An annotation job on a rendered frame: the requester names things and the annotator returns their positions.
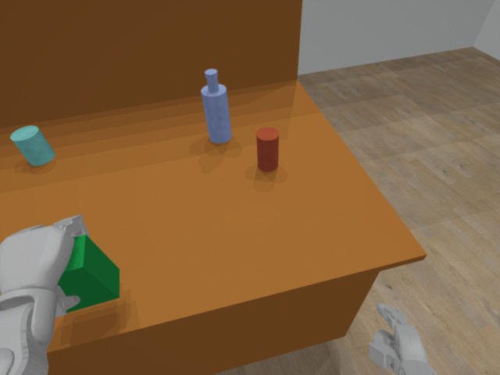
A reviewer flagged table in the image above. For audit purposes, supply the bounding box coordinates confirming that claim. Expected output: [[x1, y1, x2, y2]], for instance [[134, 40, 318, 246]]
[[0, 0, 427, 375]]

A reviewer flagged robot left hand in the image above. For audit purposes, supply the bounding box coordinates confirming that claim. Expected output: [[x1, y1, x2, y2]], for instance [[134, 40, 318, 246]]
[[0, 215, 91, 318]]

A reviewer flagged robot right hand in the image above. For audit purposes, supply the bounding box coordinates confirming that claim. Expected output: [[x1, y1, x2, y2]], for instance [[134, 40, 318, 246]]
[[369, 302, 428, 374]]

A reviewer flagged left robot forearm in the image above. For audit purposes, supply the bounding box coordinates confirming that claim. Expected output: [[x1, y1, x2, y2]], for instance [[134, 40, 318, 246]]
[[0, 287, 58, 375]]

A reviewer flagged right robot forearm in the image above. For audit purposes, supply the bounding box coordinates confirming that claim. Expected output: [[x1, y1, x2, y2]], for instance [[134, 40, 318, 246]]
[[398, 359, 437, 375]]

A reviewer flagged sponge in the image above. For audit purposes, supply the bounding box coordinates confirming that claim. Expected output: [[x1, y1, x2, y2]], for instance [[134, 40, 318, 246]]
[[0, 234, 120, 313]]

